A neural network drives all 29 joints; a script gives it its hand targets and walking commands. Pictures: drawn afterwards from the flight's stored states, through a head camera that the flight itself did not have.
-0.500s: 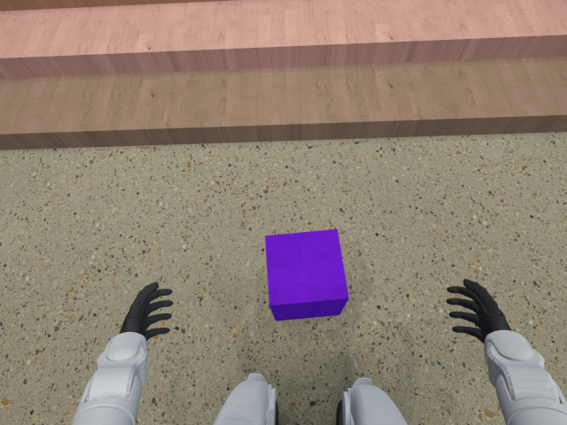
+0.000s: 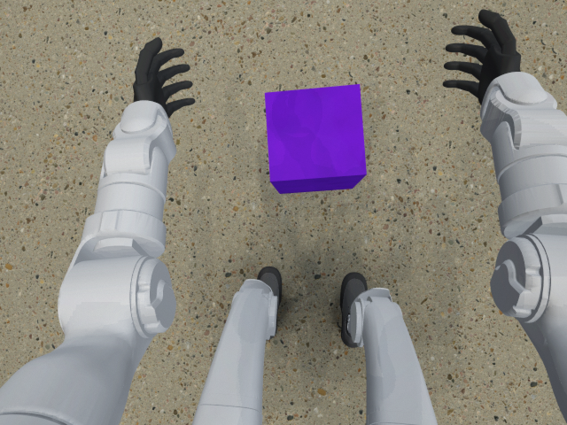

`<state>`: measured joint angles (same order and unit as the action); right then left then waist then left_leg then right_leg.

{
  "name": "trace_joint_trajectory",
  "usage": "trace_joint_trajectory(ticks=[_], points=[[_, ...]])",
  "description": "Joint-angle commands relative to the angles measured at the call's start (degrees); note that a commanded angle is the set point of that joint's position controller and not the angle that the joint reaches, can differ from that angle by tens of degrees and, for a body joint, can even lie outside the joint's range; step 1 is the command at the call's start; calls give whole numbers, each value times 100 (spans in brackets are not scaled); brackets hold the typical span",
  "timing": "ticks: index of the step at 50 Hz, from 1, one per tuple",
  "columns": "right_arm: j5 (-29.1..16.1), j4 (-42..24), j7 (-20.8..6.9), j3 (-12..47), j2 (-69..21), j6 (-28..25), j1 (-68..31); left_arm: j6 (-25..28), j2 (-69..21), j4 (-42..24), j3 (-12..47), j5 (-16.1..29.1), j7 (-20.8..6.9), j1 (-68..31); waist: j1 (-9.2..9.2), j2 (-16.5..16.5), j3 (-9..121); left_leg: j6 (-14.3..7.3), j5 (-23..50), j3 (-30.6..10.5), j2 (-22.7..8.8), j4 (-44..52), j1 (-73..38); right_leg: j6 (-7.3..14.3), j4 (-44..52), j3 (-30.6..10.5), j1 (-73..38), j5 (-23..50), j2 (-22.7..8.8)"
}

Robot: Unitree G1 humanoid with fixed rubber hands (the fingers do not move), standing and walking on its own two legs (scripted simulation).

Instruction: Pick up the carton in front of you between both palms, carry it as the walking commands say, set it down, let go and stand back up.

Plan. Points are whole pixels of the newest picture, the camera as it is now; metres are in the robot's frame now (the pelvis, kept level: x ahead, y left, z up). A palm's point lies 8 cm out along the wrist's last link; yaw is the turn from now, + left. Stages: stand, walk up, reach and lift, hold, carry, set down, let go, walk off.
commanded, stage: reach and lift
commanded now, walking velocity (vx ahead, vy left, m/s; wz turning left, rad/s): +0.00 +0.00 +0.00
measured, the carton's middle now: (314, 146) +0.56 +0.02 -0.54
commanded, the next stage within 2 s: none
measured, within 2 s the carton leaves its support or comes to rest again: leaves its support in 1.98 s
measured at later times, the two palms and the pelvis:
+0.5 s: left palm (200, 112) +0.53 +0.22 -0.23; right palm (427, 92) +0.58 -0.16 -0.23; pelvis +0.03 +0.00 -0.08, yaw +2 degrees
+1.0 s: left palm (233, 145) +0.53 +0.21 -0.44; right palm (395, 133) +0.57 -0.16 -0.44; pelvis -0.03 +0.00 -0.27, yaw +2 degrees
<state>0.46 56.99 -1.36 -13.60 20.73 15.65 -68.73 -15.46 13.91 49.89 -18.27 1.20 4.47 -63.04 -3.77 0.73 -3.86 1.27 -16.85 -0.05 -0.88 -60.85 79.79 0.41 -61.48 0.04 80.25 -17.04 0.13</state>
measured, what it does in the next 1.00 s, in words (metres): lowers itself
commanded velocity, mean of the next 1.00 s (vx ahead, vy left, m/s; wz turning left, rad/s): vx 0.00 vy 0.00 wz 0.00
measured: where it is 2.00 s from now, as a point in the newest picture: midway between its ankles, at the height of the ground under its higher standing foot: (310, 319)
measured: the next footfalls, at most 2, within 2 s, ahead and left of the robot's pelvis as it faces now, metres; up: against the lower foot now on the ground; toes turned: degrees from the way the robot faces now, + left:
none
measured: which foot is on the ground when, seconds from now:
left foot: down 0.00-1.00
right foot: down 0.00-1.00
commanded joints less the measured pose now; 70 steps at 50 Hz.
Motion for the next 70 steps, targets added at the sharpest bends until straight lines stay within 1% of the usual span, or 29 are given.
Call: trace_joint_trajectory(ticks=[1,3,5,8,10,13,15,17,21,24,28,30,32,35,37,40,44,47,50,54,56,59,61,63,65,68,70], points=[[116,-263,19,-185,790,-154,-2177,159,719,-425,-276,-108,47,-1938,-110,204,5428,211,216,389,360,508,-1888,-184,474,23,-2880,134,336],[219,-188,8,-269,779,-207,-2484,215,694,-410,-414,-193,39,-2165,-139,246,5658,209,458,410,389,437,-1769,-179,388,10,-2927,419,359],[336,-201,8,-348,758,-263,-2663,275,670,-469,-541,-286,23,-2268,-159,310,6047,210,838,431,432,380,-1734,-179,301,-6,-3135,935,380],[488,-363,32,-442,679,-368,-2695,400,619,-643,-665,-399,-23,-2174,-169,455,6742,199,1617,442,516,315,-1608,-161,110,-87,-3753,2189,404],[571,-445,39,-512,522,-459,-2572,514,525,-697,-732,-460,-77,-2009,-175,539,6854,178,2000,420,557,283,-1279,-158,-29,-173,-3975,2921,390],[700,-511,18,-648,204,-637,-2236,728,330,-709,-847,-568,-154,-1724,-146,569,6645,166,2421,335,558,149,-691,-155,-247,-290,-3759,3643,356],[790,-517,6,-755,6,-755,-1978,867,193,-665,-922,-649,-192,-1536,-103,536,6426,172,2575,275,542,-47,-317,-162,-446,-334,-3305,3853,343],[861,-506,13,-855,-111,-856,-1761,978,92,-609,-987,-726,-205,-1400,-49,474,6269,185,2610,229,527,-356,-128,-183,-704,-309,-2585,3718,348],[830,-481,83,-851,-87,-1018,-1545,1107,-4,-455,-1049,-824,-142,-1270,-43,272,5956,255,2444,196,493,-1198,-80,-249,-1325,-118,-742,2674,403],[657,-521,194,-715,112,-1088,-1659,1144,72,-472,-880,-639,-35,-1457,19,186,6179,290,2476,183,498,-1902,13,-252,-1933,-42,-41,2344,434],[94,-519,387,-204,591,-1104,-2144,1115,420,-527,-325,-66,167,-1946,101,148,6934,295,2447,222,510,-2847,-106,-233,-2854,56,240,2058,426],[-224,-477,465,111,770,-1079,-2397,1075,582,-491,-36,223,264,-2187,99,139,7227,279,2342,251,516,-3252,-154,-234,-3257,107,340,1886,408],[-492,-411,515,387,885,-1026,-2644,1019,732,-421,172,462,338,-2417,58,164,7390,260,2099,293,507,-3592,-104,-242,-3598,145,435,1658,383],[-811,-359,563,693,1027,-923,-3128,916,952,-328,369,726,415,-2860,-10,255,7421,240,1486,368,455,-3963,154,-235,-3996,183,486,1143,331],[-959,-292,593,835,1128,-850,-3474,848,1085,-229,460,854,455,-3158,-54,349,7343,224,1047,419,409,-4148,429,-225,-4210,187,415,810,289],[-1068,23,606,958,1203,-765,-3898,782,1194,121,531,948,467,-3544,-75,473,6766,211,343,457,338,-4391,982,-211,-4453,166,512,223,215],[-1075,558,572,1027,1242,-768,-4190,818,1245,681,550,937,403,-3910,-64,437,5846,200,-178,432,247,-4737,1412,-192,-4735,86,926,-282,128],[-1056,859,534,1047,1265,-840,-4341,910,1292,1003,562,901,339,-4146,-36,347,5306,203,-258,394,205,-4999,1560,-184,-4964,19,1186,-359,94],[-1081,986,513,1093,1320,-947,-4515,1022,1364,1151,619,904,294,-4392,-16,268,5074,208,-113,369,184,-5261,1564,-187,-5220,-26,1263,-207,82],[-1264,767,564,1263,1487,-1088,-4849,1150,1542,1013,785,1066,325,-4694,-44,290,5565,190,344,395,206,-5583,1275,-199,-5566,-35,921,288,83],[-1353,595,595,1348,1426,-1118,-4955,1188,1566,920,822,1113,321,-4791,-95,359,5511,151,554,401,231,-5674,1365,-198,-5667,-23,904,500,106],[-1469,460,623,1461,1272,-1143,-4847,1231,1577,915,873,1165,317,-4641,-169,402,5765,139,970,427,256,-5826,1200,-217,-5846,-21,572,1003,155],[-1487,477,643,1484,1183,-1141,-4632,1234,1490,942,931,1205,324,-4464,-154,368,5965,141,1161,438,289,-5864,1032,-221,-5892,13,475,1184,184],[-1419,663,646,1430,1119,-1127,-4343,1217,1339,1077,962,1216,327,-4241,-85,288,5842,153,1197,410,320,-5861,957,-220,-5873,54,695,1127,202],[-1297,856,626,1318,1051,-1119,-4088,1205,1205,1234,926,1161,307,-4047,-19,221,5401,167,1062,358,333,-5825,1091,-223,-5818,75,1108,868,207],[-1124,887,603,1148,1014,-1145,-3984,1222,1125,1224,850,1059,291,-3999,54,156,5090,178,949,322,345,-5781,1224,-218,-5761,95,1471,648,220],[-1063,844,602,1083,1016,-1162,-4035,1230,1122,1170,812,1009,296,-4059,72,146,5008,174,860,313,355,-5751,1258,-214,-5725,98,1569,529,228]])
